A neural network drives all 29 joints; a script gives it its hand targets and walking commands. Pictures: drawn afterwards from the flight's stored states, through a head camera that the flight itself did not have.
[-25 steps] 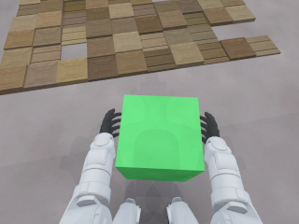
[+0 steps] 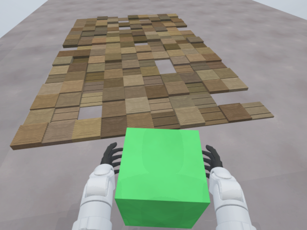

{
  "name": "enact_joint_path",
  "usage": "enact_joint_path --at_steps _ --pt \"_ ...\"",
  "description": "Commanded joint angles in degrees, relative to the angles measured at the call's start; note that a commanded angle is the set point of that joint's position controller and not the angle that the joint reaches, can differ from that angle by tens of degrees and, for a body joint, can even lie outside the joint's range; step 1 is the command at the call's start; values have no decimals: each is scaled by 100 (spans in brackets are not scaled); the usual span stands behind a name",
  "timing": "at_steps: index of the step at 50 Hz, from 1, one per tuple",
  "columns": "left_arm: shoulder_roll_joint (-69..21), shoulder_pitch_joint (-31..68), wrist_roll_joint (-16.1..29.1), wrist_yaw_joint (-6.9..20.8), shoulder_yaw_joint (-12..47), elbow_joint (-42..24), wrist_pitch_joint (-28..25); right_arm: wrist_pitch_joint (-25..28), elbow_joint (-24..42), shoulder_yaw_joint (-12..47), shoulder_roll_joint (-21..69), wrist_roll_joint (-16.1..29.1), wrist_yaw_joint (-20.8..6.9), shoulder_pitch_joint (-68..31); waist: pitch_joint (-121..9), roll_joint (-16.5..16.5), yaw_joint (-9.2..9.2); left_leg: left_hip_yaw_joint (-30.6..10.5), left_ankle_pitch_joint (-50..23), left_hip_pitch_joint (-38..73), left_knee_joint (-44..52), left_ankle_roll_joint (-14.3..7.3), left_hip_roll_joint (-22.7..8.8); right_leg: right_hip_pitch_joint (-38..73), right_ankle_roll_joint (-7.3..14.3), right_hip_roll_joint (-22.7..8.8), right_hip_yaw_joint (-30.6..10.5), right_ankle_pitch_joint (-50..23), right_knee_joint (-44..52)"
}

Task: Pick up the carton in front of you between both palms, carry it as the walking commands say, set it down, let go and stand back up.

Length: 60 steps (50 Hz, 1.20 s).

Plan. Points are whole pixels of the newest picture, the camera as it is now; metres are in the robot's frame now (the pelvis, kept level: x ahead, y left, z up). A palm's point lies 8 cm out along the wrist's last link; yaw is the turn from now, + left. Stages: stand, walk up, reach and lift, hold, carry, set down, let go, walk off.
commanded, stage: reach and lift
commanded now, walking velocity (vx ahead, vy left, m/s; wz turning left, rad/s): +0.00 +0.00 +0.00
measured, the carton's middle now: (160, 180) +0.30 +0.00 -0.05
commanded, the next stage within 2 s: hold in 0.98 s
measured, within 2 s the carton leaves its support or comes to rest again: neither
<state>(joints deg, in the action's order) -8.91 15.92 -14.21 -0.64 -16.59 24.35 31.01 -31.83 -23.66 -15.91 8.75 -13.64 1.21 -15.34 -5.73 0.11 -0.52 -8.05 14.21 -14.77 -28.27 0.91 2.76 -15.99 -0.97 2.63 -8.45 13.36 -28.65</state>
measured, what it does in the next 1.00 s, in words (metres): stands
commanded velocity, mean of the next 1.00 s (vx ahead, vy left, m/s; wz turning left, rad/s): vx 0.00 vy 0.00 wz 0.00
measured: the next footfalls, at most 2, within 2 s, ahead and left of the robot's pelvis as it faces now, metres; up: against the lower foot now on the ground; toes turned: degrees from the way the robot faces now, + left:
none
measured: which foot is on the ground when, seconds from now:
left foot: down 0.00-1.00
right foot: down 0.00-1.00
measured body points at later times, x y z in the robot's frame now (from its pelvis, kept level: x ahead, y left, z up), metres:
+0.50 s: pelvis -0.01 +0.00 +0.00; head -0.03 +0.00 +0.45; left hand +0.30 +0.15 +0.03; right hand +0.30 -0.15 +0.02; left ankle +0.01 +0.13 -0.74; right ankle +0.02 -0.13 -0.74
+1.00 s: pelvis +0.00 +0.00 +0.01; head -0.03 +0.00 +0.46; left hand +0.30 +0.15 +0.04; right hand +0.30 -0.15 +0.04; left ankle +0.01 +0.13 -0.74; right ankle +0.02 -0.13 -0.74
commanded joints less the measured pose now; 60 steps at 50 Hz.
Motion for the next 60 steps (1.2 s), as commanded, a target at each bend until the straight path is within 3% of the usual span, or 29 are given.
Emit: enact_joint_path --at_steps 1,4,9,11,14,15,16,19,20,21,30,32,33,34,35,36,39,42,45,46,47,49,50,52,55,56,58,59,60 --pt "-5492 2981 997 1491 3056 244 217 -115 -142 3047 5454 940 -1434 -3047 -482 52 76 437 -242 561 634 -11 235 376 76 246 435 -64 691" --pt "-5402 3118 894 1531 2811 327 261 -160 -320 2895 5455 919 -1492 -3235 -431 50 -92 457 -104 530 645 -49 218 527 65 205 439 81 720" --pt "-5565 3537 948 1563 2785 328 188 -90 -290 2788 5495 848 -1555 -3574 -681 44 139 506 -176 630 596 -48 241 665 70 248 447 -60 673" --pt "-5655 3521 972 1543 2839 248 170 -66 -133 2975 5517 955 -1574 -3796 -987 -12 -13 467 -437 644 583 -42 226 940 62 226 470 -311 590" --pt "-5671 3668 1068 1531 3043 165 192 -86 -217 2907 5579 925 -1582 -3642 -1027 -32 170 437 -471 833 653 -45 224 814 80 279 476 -344 637" --pt "-5655 3620 1046 1533 3018 77 185 -103 -161 2984 5613 1007 -1571 -3744 -1042 76 -15 439 -544 675 624 -39 242 1062 59 239 446 -450 609" --pt "-5698 3410 1064 1531 2973 105 231 -122 -25 3029 5567 1018 -1590 -3580 -1114 73 97 423 -663 794 692 -45 264 998 41 282 460 -531 633" --pt "-5678 3389 1002 1495 2958 53 270 -163 -42 3008 5483 962 -1588 -3572 -1032 33 -2 441 -738 853 738 -24 257 1042 63 249 462 -642 681" --pt "-5594 3247 1047 1471 3102 -80 296 -187 -59 3009 5486 966 -1601 -3351 -1024 -39 86 405 -812 914 762 -16 229 1098 43 274 479 -691 677" --pt "-5603 3208 995 1476 3017 -9 322 -200 -5 2980 5470 1007 -1589 -3412 -906 -37 -3 445 -836 892 760 -21 251 1106 46 286 495 -679 707" --pt "-5518 2889 1031 1496 3039 -280 462 -336 438 3144 5286 999 -1563 -3197 -915 58 9 461 -1180 1132 858 12 290 1167 1 281 490 -1006 837" --pt "-5513 2866 1111 1495 3153 -344 478 -371 533 3208 5369 1064 -1527 -3102 -955 -102 21 422 -1339 1103 842 -9 287 1358 -7 300 467 -1224 800" --pt "-5492 2812 1093 1481 3197 -422 496 -372 578 3259 5411 1158 -1521 -3073 -974 74 -57 451 -1277 1101 840 -9 318 1440 -16 241 434 -1244 821" --pt "-5568 2879 1172 1488 3174 -391 492 -407 586 3234 5344 1072 -1504 -3056 -1015 -53 117 396 -1358 1230 832 -12 260 1374 -4 293 472 -1217 809" --pt "-5443 2793 1161 1490 3253 -526 503 -430 548 3232 5344 1105 -1494 -2946 -876 -70 -1 391 -1359 1161 838 -31 259 1351 -14 287 485 -1206 828" --pt "-5429 2808 1190 1495 3242 -495 539 -445 612 3222 5336 1069 -1501 -2880 -902 -57 129 398 -1295 1272 879 -20 269 1265 -22 299 468 -1175 849" --pt "-5410 2591 1157 1481 3224 -594 580 -493 753 3310 5369 1143 -1490 -2887 -866 -67 -12 419 -1490 1201 914 -16 304 1385 -48 309 467 -1484 850" --pt "-5396 2599 1216 1461 3326 -760 622 -533 870 3405 5365 1207 -1476 -2723 -973 0 46 447 -1687 1283 891 14 348 1489 -49 282 406 -1734 885" --pt "-5354 2747 1204 1468 3315 -773 658 -565 733 3308 5292 1169 -1461 -2745 -867 58 0 453 -1424 1269 882 31 342 1446 -7 270 428 -1310 955" --pt "-5335 2682 1216 1473 3339 -702 685 -577 871 3356 5330 1201 -1467 -2897 -868 -113 43 434 -1329 1321 924 -1 282 1440 -47 291 450 -1294 921" --pt "-5413 2702 1228 1469 3348 -743 685 -591 836 3391 5348 1233 -1473 -2861 -812 49 20 448 -1384 1277 910 7 342 1392 -34 251 399 -1415 931" --pt "-5390 2612 1222 1483 3282 -782 731 -657 901 3339 5287 1186 -1465 -2849 -846 4 -1 402 -1403 1221 963 -17 305 1526 -43 279 436 -1412 914" --pt "-5456 2699 1275 1465 3385 -824 769 -678 955 3370 5198 1196 -1462 -2885 -827 -23 101 424 -1540 1369 925 30 330 1455 -36 316 447 -1405 949" --pt "-5501 2698 1374 1425 3550 -1080 840 -748 1053 3521 5207 1290 -1484 -2860 -849 19 -8 368 -1570 1291 968 18 288 1612 -7 279 448 -1479 946" --pt "-5309 2539 1434 1404 3690 -1315 1007 -901 1428 3664 5241 1409 -1453 -2736 -863 -3 50 395 -1563 1463 1078 34 298 1619 -60 313 426 -1543 1032" --pt "-5391 2327 1449 1399 3680 -1332 1071 -968 1368 3599 5121 1338 -1438 -2516 -746 94 118 347 -1545 1391 1067 48 296 1698 11 264 398 -1484 1081" --pt "-5253 2429 1376 1391 3536 -1190 1139 -1043 1225 3406 5065 1259 -1450 -2616 -526 -64 92 361 -1296 1487 1131 12 270 1434 -17 319 494 -1070 1117" --pt "-5259 2487 1360 1410 3483 -1080 1146 -1051 1085 3394 5043 1285 -1452 -2624 -441 106 50 391 -1041 1315 1113 24 294 1570 17 266 452 -934 1141" --pt "-5197 2632 1314 1414 3436 -1130 1124 -1052 1101 3359 5091 1193 -1482 -2768 -282 -56 40 387 -879 1256 1170 -16 245 1436 -2 301 517 -784 1117"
